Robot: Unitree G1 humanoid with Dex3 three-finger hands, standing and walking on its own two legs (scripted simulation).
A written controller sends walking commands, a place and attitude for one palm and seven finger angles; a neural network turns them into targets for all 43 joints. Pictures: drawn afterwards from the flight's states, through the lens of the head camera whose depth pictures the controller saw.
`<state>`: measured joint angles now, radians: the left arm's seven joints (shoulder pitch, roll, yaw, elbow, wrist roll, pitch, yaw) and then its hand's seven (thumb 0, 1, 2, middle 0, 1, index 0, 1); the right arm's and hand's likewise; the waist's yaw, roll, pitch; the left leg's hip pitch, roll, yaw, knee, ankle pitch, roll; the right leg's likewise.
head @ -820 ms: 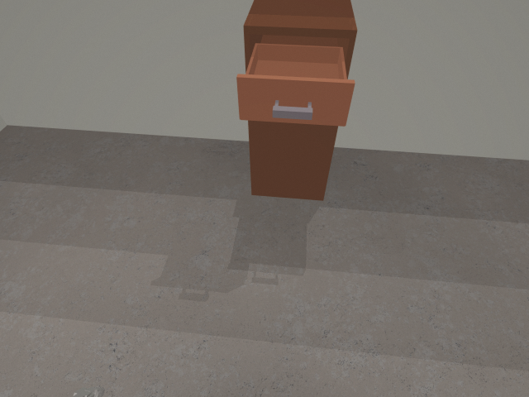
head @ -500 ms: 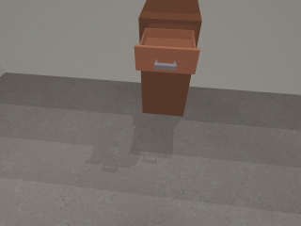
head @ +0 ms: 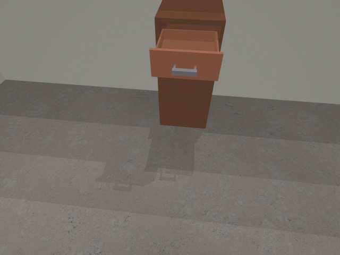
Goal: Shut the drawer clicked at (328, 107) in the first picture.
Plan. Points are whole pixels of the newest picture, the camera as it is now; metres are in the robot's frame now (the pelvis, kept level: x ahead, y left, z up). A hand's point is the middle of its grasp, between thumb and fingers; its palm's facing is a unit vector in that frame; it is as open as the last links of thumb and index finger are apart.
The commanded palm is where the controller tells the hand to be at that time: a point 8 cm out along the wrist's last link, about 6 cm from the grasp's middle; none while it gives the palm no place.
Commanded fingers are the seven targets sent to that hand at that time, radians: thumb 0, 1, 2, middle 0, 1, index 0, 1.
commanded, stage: look at it before walking up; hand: left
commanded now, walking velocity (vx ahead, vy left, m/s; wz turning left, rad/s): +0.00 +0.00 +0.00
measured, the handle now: (184, 69) +0.88 -0.02 -0.04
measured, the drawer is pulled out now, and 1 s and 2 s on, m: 0.30 0.30 0.30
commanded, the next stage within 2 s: walk to a spot facing it in 0.62 s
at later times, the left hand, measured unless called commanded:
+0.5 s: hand out of the picture +0.07 +0.24 -0.16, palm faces -0.03 -0.94 -0.33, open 7.4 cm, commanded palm none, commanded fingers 0.00 0.90 0.90 -0.20 -0.30 -0.20 -0.30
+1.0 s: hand out of the picture +0.07 +0.23 -0.17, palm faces -0.10 -0.95 -0.30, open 7.4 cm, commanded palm none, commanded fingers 0.00 0.90 0.90 -0.20 -0.30 -0.20 -0.30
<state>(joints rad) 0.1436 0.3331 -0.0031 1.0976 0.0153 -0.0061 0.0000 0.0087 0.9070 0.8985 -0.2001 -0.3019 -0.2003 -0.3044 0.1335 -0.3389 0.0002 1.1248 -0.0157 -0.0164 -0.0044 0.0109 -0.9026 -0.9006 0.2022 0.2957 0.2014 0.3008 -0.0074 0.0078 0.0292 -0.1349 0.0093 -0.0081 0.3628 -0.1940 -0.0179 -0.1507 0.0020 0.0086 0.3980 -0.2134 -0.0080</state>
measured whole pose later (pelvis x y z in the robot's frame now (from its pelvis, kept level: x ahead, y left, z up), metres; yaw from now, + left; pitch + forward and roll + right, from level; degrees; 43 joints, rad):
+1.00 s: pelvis +0.00 +0.00 -0.01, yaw -6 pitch -1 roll +1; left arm 0.21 0.29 0.03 1.01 0.02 0.04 0.00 0.01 0.91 0.90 -0.20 -0.30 -0.20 -0.30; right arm 0.14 -0.27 -0.02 1.01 -0.02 0.00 -0.02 0.01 -0.90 -0.90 0.20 0.30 0.20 0.30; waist 0.02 -0.01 0.05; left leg -0.19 0.04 0.09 0.50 -0.29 -0.02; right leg -0.26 0.04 0.11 0.57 -0.28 -0.01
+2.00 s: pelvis +0.23 -0.03 -0.03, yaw -41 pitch -1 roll +0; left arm 0.05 0.26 0.07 0.83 0.03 0.00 -0.03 0.01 0.91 0.90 -0.19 -0.30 -0.19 -0.30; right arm 0.37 -0.25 -0.06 0.98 -0.02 0.00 -0.02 0.01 -0.91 -0.90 0.20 0.30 0.20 0.30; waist -0.07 0.00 0.10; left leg -0.25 0.16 0.24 0.86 -0.50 -0.04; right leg -0.41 -0.04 -0.09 0.65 -0.17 -0.05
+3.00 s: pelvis +0.29 -0.04 -0.01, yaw -75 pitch +0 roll +0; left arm 0.25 0.21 0.07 0.92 0.03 0.02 -0.01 0.01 0.91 0.90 -0.20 -0.30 -0.20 -0.30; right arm 0.17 -0.22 -0.07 0.89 -0.03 0.02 0.00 0.01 -0.91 -0.90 0.20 0.30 0.20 0.30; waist 0.03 -0.01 0.05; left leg -0.41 0.07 0.06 0.82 -0.43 -0.07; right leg -0.26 0.03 0.05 0.50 -0.26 -0.02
